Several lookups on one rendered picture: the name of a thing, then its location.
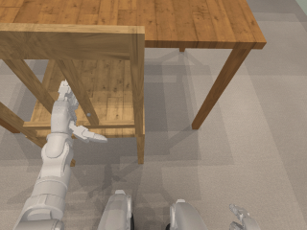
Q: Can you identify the right robot hand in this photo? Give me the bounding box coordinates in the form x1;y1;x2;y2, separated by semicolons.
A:
229;203;261;230

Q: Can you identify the robot thigh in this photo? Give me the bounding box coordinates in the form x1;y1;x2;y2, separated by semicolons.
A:
97;194;132;230
170;202;208;230

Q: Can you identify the left robot hand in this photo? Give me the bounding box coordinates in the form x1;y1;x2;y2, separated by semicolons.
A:
50;80;107;143

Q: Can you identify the left robot upper arm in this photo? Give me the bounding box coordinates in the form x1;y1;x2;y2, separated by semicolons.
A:
14;218;64;230

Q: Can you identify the chair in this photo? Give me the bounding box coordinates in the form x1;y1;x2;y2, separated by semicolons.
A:
0;22;145;167

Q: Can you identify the table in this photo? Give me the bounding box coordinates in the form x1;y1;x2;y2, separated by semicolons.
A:
0;0;267;133

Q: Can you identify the robot right thigh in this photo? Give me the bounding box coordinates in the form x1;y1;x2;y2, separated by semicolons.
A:
170;202;208;230

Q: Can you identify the robot left thigh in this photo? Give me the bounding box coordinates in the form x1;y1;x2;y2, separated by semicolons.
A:
97;194;132;230

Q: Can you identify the left robot forearm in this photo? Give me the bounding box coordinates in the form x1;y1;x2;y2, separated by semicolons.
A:
12;132;74;230

